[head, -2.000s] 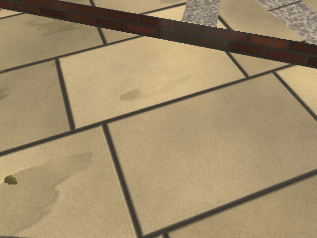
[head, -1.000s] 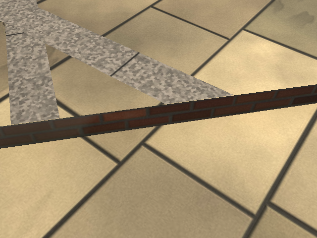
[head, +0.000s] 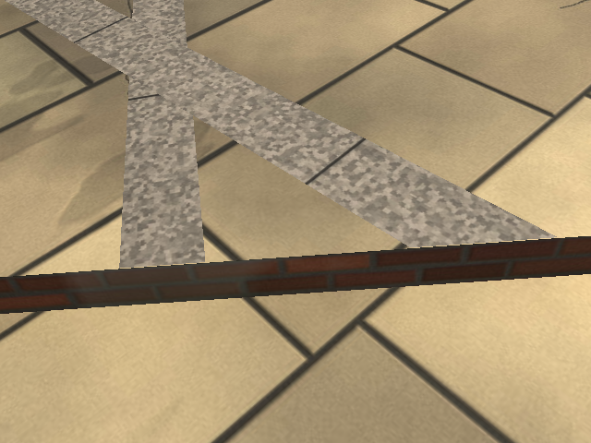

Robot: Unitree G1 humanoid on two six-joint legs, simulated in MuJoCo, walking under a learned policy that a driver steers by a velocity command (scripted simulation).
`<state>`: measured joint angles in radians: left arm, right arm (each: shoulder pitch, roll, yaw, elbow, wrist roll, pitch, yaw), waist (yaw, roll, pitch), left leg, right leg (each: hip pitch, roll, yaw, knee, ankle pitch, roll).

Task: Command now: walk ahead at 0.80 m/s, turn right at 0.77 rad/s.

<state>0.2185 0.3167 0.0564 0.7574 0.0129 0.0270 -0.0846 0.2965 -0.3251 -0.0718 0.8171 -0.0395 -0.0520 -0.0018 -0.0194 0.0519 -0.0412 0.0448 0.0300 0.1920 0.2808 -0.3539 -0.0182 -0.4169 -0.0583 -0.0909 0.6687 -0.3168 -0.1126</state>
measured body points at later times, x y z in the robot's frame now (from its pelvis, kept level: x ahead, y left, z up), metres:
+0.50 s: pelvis +0.40 -0.10 -0.04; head +0.43 -0.10 +0.41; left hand +0.42 +0.19 -0.17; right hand +0.53 -0.37 -0.14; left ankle +0.55 -0.08 -0.74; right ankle +0.07 -0.11 -0.67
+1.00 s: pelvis +0.84 -0.13 -0.01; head +0.87 -0.13 +0.44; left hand +0.85 +0.14 -0.13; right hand +1.08 -0.35 -0.10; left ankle +0.77 -0.06 -0.51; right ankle +0.77 -0.31 -0.73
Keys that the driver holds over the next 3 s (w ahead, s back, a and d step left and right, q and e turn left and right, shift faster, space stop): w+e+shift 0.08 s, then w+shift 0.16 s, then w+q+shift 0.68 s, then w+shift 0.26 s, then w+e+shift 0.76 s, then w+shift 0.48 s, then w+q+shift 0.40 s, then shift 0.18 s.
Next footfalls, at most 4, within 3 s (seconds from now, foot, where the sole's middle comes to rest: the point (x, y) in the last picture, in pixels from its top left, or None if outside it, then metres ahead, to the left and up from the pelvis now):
0.02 right None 0.09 -0.11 -0.77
0.48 left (368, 415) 0.59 -0.08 -0.77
0.76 right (444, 326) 0.81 -0.30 -0.77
1.16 left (297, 206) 1.12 0.05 -0.61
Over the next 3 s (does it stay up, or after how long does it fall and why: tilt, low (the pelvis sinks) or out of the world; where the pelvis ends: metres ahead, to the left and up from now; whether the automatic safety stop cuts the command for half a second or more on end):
stays up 2.66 -0.02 0.14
